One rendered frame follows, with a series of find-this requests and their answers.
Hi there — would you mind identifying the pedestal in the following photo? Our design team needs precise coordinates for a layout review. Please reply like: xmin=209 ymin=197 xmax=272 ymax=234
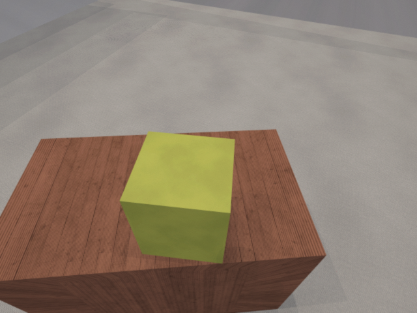
xmin=0 ymin=129 xmax=326 ymax=313

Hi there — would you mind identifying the carton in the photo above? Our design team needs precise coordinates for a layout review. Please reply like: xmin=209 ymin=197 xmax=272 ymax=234
xmin=120 ymin=131 xmax=235 ymax=263

